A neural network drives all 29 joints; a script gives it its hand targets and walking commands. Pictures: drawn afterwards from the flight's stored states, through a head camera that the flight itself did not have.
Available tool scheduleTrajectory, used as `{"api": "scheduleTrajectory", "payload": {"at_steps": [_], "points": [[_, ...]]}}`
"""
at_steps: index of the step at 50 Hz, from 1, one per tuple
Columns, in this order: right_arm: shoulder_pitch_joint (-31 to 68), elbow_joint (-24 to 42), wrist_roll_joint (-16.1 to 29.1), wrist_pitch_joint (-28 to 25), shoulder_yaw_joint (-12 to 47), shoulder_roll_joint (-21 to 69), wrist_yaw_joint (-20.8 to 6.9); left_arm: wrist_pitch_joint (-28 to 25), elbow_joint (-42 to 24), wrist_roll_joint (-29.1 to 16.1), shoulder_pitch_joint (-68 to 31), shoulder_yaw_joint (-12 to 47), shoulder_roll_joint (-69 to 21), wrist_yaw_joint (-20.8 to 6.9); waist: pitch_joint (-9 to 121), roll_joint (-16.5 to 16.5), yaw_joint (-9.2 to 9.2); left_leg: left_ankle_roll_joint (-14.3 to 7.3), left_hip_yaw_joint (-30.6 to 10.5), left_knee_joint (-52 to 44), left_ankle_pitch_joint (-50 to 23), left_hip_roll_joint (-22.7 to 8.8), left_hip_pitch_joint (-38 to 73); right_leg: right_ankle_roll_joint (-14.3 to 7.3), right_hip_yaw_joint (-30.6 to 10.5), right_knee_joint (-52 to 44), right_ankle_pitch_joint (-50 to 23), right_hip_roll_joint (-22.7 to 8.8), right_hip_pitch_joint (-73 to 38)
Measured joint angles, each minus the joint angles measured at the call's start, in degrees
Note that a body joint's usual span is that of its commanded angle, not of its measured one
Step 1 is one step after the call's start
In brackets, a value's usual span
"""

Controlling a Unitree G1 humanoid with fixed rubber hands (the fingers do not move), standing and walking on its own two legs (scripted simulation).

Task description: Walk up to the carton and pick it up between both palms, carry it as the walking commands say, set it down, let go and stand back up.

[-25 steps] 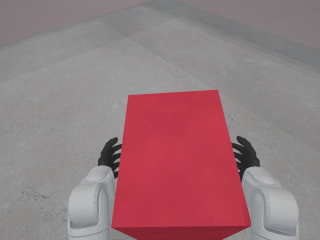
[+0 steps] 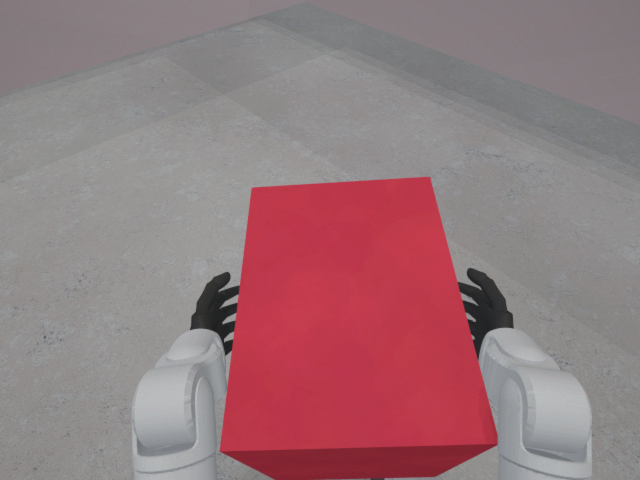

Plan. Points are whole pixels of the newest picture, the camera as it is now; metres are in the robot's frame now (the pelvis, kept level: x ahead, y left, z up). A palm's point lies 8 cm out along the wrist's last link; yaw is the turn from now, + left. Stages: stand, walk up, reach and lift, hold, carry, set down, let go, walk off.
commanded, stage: carry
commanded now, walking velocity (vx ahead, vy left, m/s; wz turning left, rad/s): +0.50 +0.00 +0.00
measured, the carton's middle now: (347, 339) +0.29 +0.00 +0.01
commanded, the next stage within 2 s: none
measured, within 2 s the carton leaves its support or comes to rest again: neither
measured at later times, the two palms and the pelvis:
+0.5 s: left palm (238, 158) +0.58 +0.18 +0.09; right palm (422, 153) +0.59 -0.13 +0.09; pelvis +0.33 +0.01 +0.00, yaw +1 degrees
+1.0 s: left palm (249, 98) +0.78 +0.19 +0.09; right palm (402, 98) +0.79 -0.12 +0.09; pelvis +0.52 +0.03 +0.00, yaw +1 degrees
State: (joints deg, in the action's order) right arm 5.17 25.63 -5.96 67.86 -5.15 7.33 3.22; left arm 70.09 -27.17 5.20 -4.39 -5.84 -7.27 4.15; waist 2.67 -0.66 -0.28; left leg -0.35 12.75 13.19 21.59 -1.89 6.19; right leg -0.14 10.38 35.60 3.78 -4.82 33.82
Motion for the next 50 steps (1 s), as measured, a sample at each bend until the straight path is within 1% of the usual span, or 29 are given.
{"api": "scheduleTrajectory", "payload": {"at_steps": [2, 3, 4, 5, 6, 7, 8, 9, 11, 14, 18, 21, 24, 26, 27, 28, 29, 30, 31, 32, 33, 35, 38, 43, 44, 46, 47, 48, 50], "points": [[0.43, -0.14, -0.41, 0.57, -0.09, 0.02, -0.03, 0.11, 0.63, -0.10, -0.42, -0.22, 0.00, -0.11, 0.63, 0.54, 0.05, 1.04, -0.57, 4.46, 4.58, -0.90, 1.24, -1.12, 1.65, -4.41, 1.31, 1.75, -3.49], [0.65, -0.33, -0.60, 0.81, -0.31, 0.02, -0.04, 0.16, 1.26, -0.11, -0.87, -0.29, -0.03, -0.17, 0.94, 0.38, 0.13, 1.27, -1.06, 9.66, 7.16, -1.39, 0.59, -1.94, 2.38, -6.67, 0.87, 2.38, -5.92], [1.21, -1.22, -0.71, 0.91, -0.91, -0.01, -0.06, -0.18, 2.73, 0.00, -1.43, -0.24, -0.09, -0.22, 1.08, 1.35, 0.61, 1.05, -1.70, 18.08, 7.17, -3.01, -2.23, -3.34, 2.94, -4.86, 0.79, 3.02, -6.02], [1.72, -2.41, -0.78, 0.92, -1.54, 0.06, -0.05, -0.41, 4.40, 0.21, -2.16, -0.33, -0.13, -0.26, 1.09, 1.87, 0.98, 0.28, -4.44, 28.85, 5.53, -3.42, -6.96, -4.47, 3.28, -2.52, 2.81, 3.34, -5.69], [1.94, -3.61, -0.79, 0.84, -2.04, 0.09, -0.03, -0.46, 5.91, 0.40, -2.81, -0.46, -0.18, -0.27, 0.88, 1.88, 1.02, -0.41, -7.56, 39.17, 4.89, -2.76, -12.22, -5.17, 3.49, -1.80, 4.79, 3.37, -6.13], [1.92, -4.47, -0.77, 0.80, -2.34, 0.08, 0.00, -0.38, 7.04, 0.53, -3.17, -0.54, -0.23, -0.26, 0.52, 1.74, 0.92, -0.95, -9.71, 47.34, 4.23, -1.94, -17.20, -5.46, 3.69, -2.50, 6.05, 3.34, -7.28], [1.77, -4.93, -0.75, 0.81, -2.40, 0.06, 0.05, -0.30, 7.64, 0.56, -3.17, -0.57, -0.25, -0.25, 0.11, 1.61, 0.81, -1.20, -10.77, 52.67, 3.00, -1.43, -21.67, -5.33, 3.82, -4.12, 6.50, 3.32, -8.85], [1.53, -5.05, -0.67, 0.81, -2.26, 0.03, 0.15, -0.31, 7.73, 0.50, -2.86, -0.56, -0.24, -0.23, -0.27, 1.57, 0.77, -1.17, -11.05, 55.10, 1.23, -1.40, -25.57, -4.78, 3.88, -6.33, 6.25, 3.39, -10.65], [0.94, -4.47, -0.56, 0.61, -1.63, 0.00, 0.41, -0.64, 7.07, 0.07, -2.02, -0.58, -0.17, -0.21, -0.97, 1.53, 0.95, -0.64, -10.47, 53.48, -2.43, -2.34, -31.66, -4.57, 3.76, -11.22, 5.70, 3.79, -14.55], [0.37, -2.83, -0.43, -0.11, -0.66, -0.01, 0.69, -1.47, 5.05, -0.57, -1.00, -0.63, -0.09, -0.21, -1.66, 1.35, 1.49, 0.43, -8.83, 44.06, -6.08, -4.19, -37.47, -4.01, 3.16, -18.04, 5.03, 4.24, -20.49], [-0.36, -0.23, -0.33, -0.75, 0.20, -0.02, 0.91, -2.26, 2.50, -1.19, -0.19, -0.50, -0.04, -0.27, -1.65, 1.46, 2.01, 1.61, -6.79, 30.92, -12.17, -5.68, -40.67, -2.68, 2.29, -24.25, 5.94, 4.52, -28.12], [-1.16, 1.27, -0.42, -0.42, 0.54, -0.04, 1.01, -2.00, 1.54, -1.43, 0.14, -0.24, -0.03, -0.32, -0.90, 1.38, 1.99, 1.59, -4.90, 23.48, -16.89, -5.51, -40.27, -1.16, 1.88, -26.12, 8.58, 4.20, -33.33], [-1.47, 2.00, -0.38, 0.41, 0.42, -0.06, 1.07, -1.16, 1.22, -1.33, 0.06, 0.05, -0.03, -0.34, 0.05, 1.03, 1.84, 1.08, -3.02, 17.52, -19.54, -4.25, -37.60, 0.80, 1.44, -24.93, 13.01, 3.40, -37.49], [-0.79, 1.61, -0.24, 0.94, 0.12, -0.05, 1.05, -0.67, 1.22, -0.99, -0.20, 0.03, -0.03, -0.33, 0.63, 0.86, 1.67, 0.17, -1.64, 13.03, -22.29, -2.83, -33.96, 2.41, 0.69, -19.89, 17.95, 2.28, -38.51], [-0.08, 0.82, -0.22, 1.05, 0.17, 0.00, 1.04, -0.42, 1.33, -0.83, -0.48, -0.35, 0.05, -0.35, 1.01, 0.50, 1.31, -1.55, -1.00, 12.73, -21.78, -2.21, -32.38, 3.16, 0.07, -14.68, 21.06, 1.26, -37.51], [1.01, -0.80, -0.25, 0.60, 0.27, 0.06, 1.02, -0.28, 1.88, -0.74, -1.27, -1.08, 0.26, -0.35, 0.89, -0.86, 0.65, -3.22, -0.23, 14.94, -18.46, -1.29, -32.54, 3.47, -0.86, -6.39, 21.91, -0.63, -34.21], [2.37, -2.44, -0.25, 0.24, 0.11, 0.16, 1.01, -0.10, 2.40, -0.55, -2.16, -1.83, 0.32, -0.35, 0.34, -1.45, 0.13, -4.31, 0.17, 16.55, -15.84, -0.99, -32.66, 3.52, -3.28, 3.62, 22.97, -0.89, -29.57], [3.45, -3.78, -0.16, 0.00, -0.21, 0.27, 0.98, 0.11, 2.85, -0.31, -2.87, -2.38, 0.30, -0.34, -0.36, -1.62, -0.10, -4.87, 0.37, 16.77, -14.37, -1.00, -32.20, 3.30, -5.52, 12.57, 24.27, -0.19, -24.83], [4.07, -4.72, -0.04, -0.12, -0.61, 0.37, 0.94, 0.22, 3.30, -0.09, -3.27, -2.72, 0.14, -0.31, -1.01, -1.66, -0.17, -4.52, 0.53, 15.89, -14.10, -1.11, -31.25, 2.95, -6.88, 19.18, 24.67, 0.58, -20.61], [4.29, -5.26, 0.09, -0.18, -1.04, 0.41, 0.89, 0.18, 3.68, 0.04, -3.38, -2.94, -0.23, -0.21, -1.56, -1.66, -0.22, -4.00, 0.66, 14.42, -14.42, -1.07, -30.05, 2.60, -7.43, 23.00, 24.14, 0.98, -17.07], [4.20, -5.43, 0.20, -0.26, -1.30, 0.43, 0.82, 0.01, 3.93, 0.18, -3.30, -2.75, -0.32, -0.14, -2.09, -1.70, -0.26, -4.17, 0.76, 12.64, -14.62, -0.87, -28.68, 2.34, -7.54, 24.08, 22.97, 1.00, -14.25], [3.48, -4.75, 0.36, -0.60, -1.30, 0.34, 0.75, -0.33, 3.70, 0.24, -3.09, -2.12, -0.21, -0.06, -3.08, -1.81, -0.32, -4.58, 0.79, 9.32, -15.02, -0.45, -26.11, 2.13, -7.14, 21.10, 20.15, 0.61, -10.30], [2.35, -2.30, 0.70, -1.21, -1.05, 0.19, 0.69, -0.63, 1.83, -0.02, -2.90, -1.38, -0.17, 0.08, -4.16, -2.12, -0.34, -4.46, 0.43, 6.92, -14.73, -0.01, -23.43, 1.74, -6.33, 13.08, 17.39, 0.19, -7.24], [1.59, -0.50, 0.36, -1.18, -0.50, 0.13, 0.51, -0.62, 0.46, -0.32, -2.51, -1.10, -0.15, 0.10, -3.39, -1.81, -0.09, -3.46, -0.43, 8.54, -11.15, 0.29, -20.87, 0.78, -4.13, 0.75, 12.30, 0.30, -8.11], [1.55, -0.59, 0.18, -0.98, -0.43, 0.13, 0.47, -0.54, 0.65, -0.34, -2.46, -1.15, -0.14, 0.06, -2.88, -1.61, 0.01, -3.16, -0.59, 9.58, -10.01, 0.31, -20.51, 0.63, -3.40, -2.06, 10.26, 0.33, -9.32], [1.65, -1.03, -0.24, -0.51, -0.31, 0.11, 0.39, -0.29, 1.31, -0.37, -2.54, -1.40, -0.15, -0.04, -1.46, -1.92, 0.28, -2.46, -0.61, 12.63, -7.13, 0.87, -20.09, 0.41, -2.12, -8.40, 2.38, -0.32, -12.70], [1.98, -1.70, -0.49, -0.28, -0.40, 0.11, 0.36, -0.38, 2.13, -0.38, -2.60, -1.56, -0.17, -0.10, -0.61, -1.47, 0.42, -2.09, -0.72, 14.69, -5.39, 0.66, -20.29, 0.22, -1.81, -8.86, 2.55, -0.33, -13.61], [2.33, -2.77, -0.76, 0.00, -0.60, 0.13, 0.33, -0.55, 3.41, -0.28, -2.65, -1.70, -0.19, -0.20, 0.17, -0.23, 0.36, -1.66, -1.09, 15.95, -4.35, -0.14, -20.27, -0.04, -1.42, -8.12, 4.31, 0.28, -13.92], [2.59, -4.74, -1.30, 0.77, -0.91, 0.15, 0.31, -0.31, 6.00, 0.05, -3.03, -2.01, -0.22, -0.43, 1.70, 1.33, -0.14, -1.02, -1.89, 16.45, -3.28, -0.98, -19.64, -0.38, -0.69, -7.40, 7.28, 1.03, -14.74]]}}
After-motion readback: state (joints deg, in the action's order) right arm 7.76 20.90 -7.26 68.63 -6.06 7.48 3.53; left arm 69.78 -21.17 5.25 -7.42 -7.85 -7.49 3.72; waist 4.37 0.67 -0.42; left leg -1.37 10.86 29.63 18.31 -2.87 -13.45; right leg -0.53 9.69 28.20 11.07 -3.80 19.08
